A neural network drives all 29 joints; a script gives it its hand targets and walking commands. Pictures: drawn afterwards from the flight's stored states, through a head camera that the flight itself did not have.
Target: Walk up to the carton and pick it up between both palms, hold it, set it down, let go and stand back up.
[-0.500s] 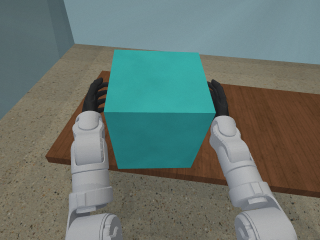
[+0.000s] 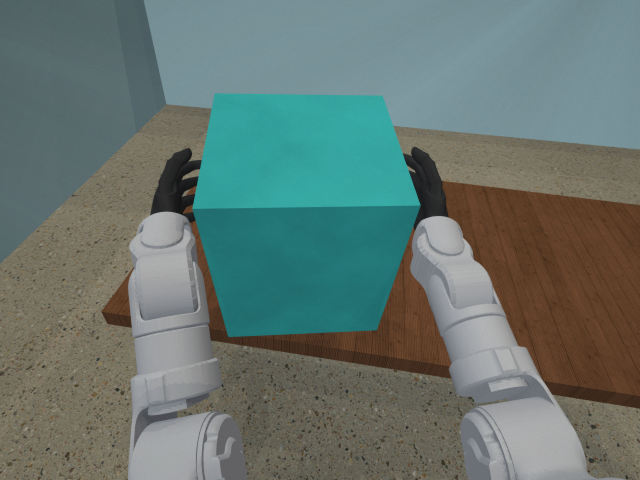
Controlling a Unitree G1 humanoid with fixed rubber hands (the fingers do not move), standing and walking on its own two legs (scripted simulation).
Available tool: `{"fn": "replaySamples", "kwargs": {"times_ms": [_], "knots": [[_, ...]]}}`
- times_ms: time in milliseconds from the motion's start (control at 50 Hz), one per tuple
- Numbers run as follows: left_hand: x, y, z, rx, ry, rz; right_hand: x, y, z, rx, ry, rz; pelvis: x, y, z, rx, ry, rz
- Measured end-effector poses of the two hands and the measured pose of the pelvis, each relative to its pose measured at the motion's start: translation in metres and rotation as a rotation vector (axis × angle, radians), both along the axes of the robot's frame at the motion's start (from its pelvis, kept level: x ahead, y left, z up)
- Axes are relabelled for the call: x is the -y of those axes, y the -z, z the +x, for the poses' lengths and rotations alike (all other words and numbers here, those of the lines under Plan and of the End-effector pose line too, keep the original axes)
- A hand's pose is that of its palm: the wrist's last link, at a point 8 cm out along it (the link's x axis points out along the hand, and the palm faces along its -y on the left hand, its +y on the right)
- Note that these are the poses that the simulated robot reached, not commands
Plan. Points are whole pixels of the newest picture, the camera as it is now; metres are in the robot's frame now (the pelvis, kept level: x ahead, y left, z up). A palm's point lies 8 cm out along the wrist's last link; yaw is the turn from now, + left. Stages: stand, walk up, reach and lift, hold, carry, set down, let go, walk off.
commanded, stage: hold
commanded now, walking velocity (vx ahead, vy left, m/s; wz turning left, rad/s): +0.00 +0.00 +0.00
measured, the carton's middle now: (302, 221) +0.40 +0.02 +0.15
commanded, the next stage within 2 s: none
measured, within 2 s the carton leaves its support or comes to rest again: neither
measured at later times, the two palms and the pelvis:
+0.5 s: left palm (177, 214) +0.36 +0.16 +0.20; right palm (429, 212) +0.36 -0.14 +0.19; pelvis +0.00 +0.00 +0.00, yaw +0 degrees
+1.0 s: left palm (180, 215) +0.36 +0.16 +0.20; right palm (432, 215) +0.36 -0.14 +0.19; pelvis +0.00 +0.00 +0.00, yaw +0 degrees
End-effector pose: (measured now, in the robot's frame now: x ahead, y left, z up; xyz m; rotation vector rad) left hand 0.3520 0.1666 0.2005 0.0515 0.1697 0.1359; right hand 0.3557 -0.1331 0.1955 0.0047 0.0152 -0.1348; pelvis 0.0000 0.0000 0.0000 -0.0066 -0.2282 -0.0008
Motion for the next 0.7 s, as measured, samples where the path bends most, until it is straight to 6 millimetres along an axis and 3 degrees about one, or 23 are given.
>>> {"fn": "replaySamples", "kwargs": {"times_ms": [240,700], "knots": [[0.012,-0.002,0.011,0.003,0.027,0.013,0.012,0.004,0.003,0.006,0.029,0.002,0.000,0.000,-0.004,-0.022,0.009,-0.001],[0.004,0.004,0.007,0.011,0.023,0.015,0.005,0.004,0.002,0.017,0.018,0.001,-0.003,0.000,0.004,-0.005,0.000,-0.005]]}}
